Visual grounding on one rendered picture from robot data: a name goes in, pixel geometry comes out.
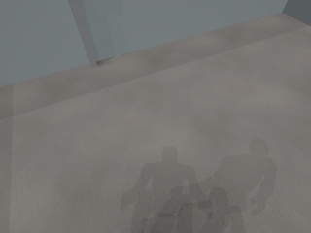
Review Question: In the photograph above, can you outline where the panel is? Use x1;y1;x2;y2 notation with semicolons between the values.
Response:
68;0;97;68

